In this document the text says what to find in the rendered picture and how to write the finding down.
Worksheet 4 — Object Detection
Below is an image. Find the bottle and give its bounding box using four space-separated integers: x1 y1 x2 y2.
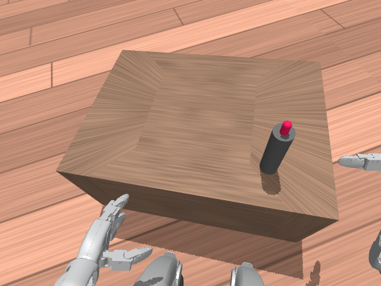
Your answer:
260 121 296 175

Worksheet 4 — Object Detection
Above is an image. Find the right robot hand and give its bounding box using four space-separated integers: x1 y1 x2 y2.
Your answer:
338 153 381 171

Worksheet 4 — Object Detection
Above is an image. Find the right robot arm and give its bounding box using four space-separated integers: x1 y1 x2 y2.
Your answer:
368 230 381 274

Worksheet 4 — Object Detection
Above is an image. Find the left robot hand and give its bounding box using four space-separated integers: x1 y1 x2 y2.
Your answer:
76 194 153 271

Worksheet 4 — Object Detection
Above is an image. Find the left robot arm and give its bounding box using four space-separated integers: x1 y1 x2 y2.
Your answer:
54 259 99 286

